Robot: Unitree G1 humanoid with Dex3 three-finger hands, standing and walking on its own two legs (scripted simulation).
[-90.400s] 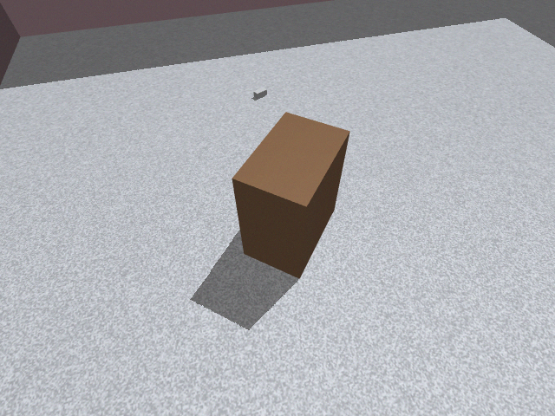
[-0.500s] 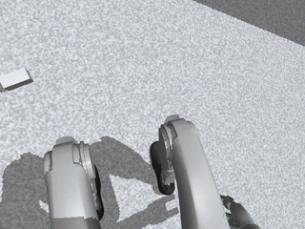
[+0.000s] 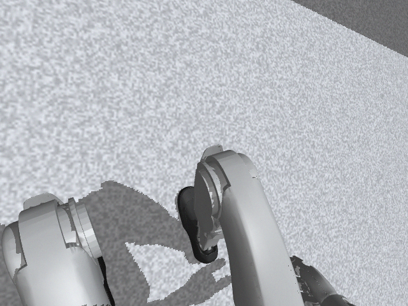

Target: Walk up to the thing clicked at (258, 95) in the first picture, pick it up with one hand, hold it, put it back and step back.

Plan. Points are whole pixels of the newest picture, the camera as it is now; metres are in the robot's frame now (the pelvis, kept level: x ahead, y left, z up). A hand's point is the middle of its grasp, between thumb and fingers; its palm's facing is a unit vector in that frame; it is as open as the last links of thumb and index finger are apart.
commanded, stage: rest palm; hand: left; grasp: from above
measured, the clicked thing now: out of the picture +0.47 +0.36 -0.29
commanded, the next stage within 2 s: close in 1.92 s
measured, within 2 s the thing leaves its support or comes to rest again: neither
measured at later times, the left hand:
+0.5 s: hand out of the picture +0.44 +0.34 -0.24, palm faces -0.43 -0.11 -0.90, open 13.6 cm
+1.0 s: hand out of the picture +0.44 +0.35 -0.26, palm faces -0.50 -0.14 -0.86, open 14.2 cm
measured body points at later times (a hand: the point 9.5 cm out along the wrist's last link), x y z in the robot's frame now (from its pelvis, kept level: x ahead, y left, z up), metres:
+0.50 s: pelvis -0.01 +0.00 -0.01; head +0.25 +0.15 +0.32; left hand +0.46 +0.35 -0.19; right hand +0.05 -0.26 -0.06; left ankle +0.06 +0.12 -0.28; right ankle +0.11 -0.14 -0.28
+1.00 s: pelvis -0.01 +0.00 -0.01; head +0.28 +0.12 +0.31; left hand +0.46 +0.36 -0.21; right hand +0.04 -0.25 -0.07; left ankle +0.06 +0.12 -0.28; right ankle +0.11 -0.14 -0.28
